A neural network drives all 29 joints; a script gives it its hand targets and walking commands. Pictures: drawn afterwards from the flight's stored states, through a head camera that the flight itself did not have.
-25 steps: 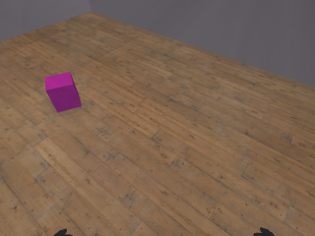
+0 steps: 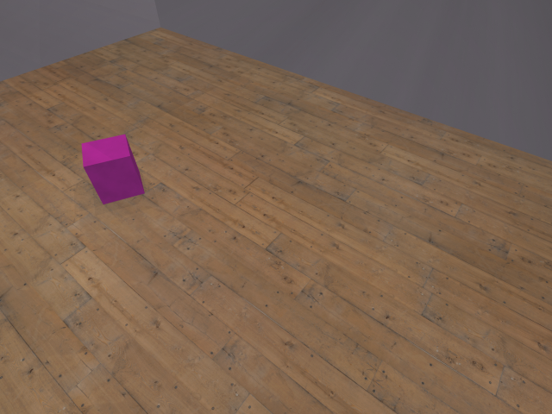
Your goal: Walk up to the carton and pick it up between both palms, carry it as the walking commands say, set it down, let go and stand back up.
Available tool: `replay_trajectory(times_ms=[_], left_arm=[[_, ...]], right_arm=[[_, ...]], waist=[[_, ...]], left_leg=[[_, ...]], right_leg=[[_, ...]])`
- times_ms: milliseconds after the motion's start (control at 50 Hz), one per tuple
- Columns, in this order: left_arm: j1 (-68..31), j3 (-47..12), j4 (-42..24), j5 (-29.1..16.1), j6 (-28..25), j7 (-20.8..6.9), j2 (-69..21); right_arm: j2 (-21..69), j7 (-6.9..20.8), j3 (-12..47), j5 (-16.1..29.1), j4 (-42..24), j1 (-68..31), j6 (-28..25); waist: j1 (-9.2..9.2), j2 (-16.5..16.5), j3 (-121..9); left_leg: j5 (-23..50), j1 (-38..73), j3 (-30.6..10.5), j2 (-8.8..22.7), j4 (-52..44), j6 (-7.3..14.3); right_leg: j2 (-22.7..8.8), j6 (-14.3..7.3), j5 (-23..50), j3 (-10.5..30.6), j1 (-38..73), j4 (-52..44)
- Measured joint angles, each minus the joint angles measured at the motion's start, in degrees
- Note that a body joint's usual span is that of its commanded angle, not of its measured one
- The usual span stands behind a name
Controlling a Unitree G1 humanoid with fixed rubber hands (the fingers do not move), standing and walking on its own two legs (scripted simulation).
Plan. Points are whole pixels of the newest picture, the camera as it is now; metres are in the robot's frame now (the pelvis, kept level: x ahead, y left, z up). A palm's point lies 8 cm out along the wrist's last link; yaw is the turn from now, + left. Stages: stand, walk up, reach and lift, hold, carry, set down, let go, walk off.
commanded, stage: stand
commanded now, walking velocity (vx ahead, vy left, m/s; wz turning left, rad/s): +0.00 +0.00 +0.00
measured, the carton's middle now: (114, 169) +1.39 +0.87 -0.64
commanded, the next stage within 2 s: walk up in 1.02 s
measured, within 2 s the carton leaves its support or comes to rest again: neither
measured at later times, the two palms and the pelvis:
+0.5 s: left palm out of the picture +0.08 +0.29 -0.10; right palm out of the picture +0.08 -0.30 -0.10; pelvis -0.01 +0.00 +0.01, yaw +0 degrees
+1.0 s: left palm out of the picture +0.07 +0.29 -0.10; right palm out of the picture +0.07 -0.30 -0.10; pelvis -0.01 -0.01 +0.01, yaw +0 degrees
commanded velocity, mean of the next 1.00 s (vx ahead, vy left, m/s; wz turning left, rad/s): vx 0.00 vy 0.00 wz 0.00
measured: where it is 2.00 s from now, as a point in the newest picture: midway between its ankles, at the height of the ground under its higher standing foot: outside the picture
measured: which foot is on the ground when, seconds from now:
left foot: down 0.00-1.00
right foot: down 0.00-1.00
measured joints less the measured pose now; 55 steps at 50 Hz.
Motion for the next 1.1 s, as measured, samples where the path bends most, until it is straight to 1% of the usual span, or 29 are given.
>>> replay_trajectory(times_ms=[180, 360, 660, 1100], left_arm=[[-0.8, -0.3, 1.9, 0.0, -0.1, -0.1, 0.2], [-0.8, -0.1, 3.1, 0.3, 0.0, -0.2, 0.4], [-0.2, 0.2, 4.0, 0.5, -0.1, -0.4, 0.5], [0.6, 0.1, 4.1, 0.4, -0.1, -0.4, 0.6]], right_arm=[[0.1, 0.2, -0.1, 0.1, 2.0, -0.5, -0.1], [0.0, 0.3, -0.2, -0.1, 3.4, -0.2, -0.1], [0.2, 0.4, -0.3, -0.1, 4.2, 0.4, 0.0], [-0.3, 0.4, -0.3, -0.1, 4.4, 0.6, 0.3]], waist=[[-0.13, 0.0, -0.3], [-0.32, -0.1, -0.5], [-0.26, -0.1, -0.9], [-0.15, 0.0, -0.9]], left_leg=[[3.4, 3.2, 0.0, -0.2, -6.2, -0.1], [5.5, 4.6, -0.2, -0.3, -9.5, -0.2], [7.1, 4.9, -0.3, -0.1, -11.5, -0.4], [7.7, 4.6, -0.3, 0.3, -11.9, -0.7]], right_leg=[[-0.2, 0.1, 3.1, 0.0, 2.9, -5.6], [-0.3, 0.1, 4.9, -0.3, 4.3, -8.7], [0.0, -0.2, 6.5, -0.5, 4.6, -10.6], [0.3, -0.5, 7.2, -0.5, 4.4, -11.1]])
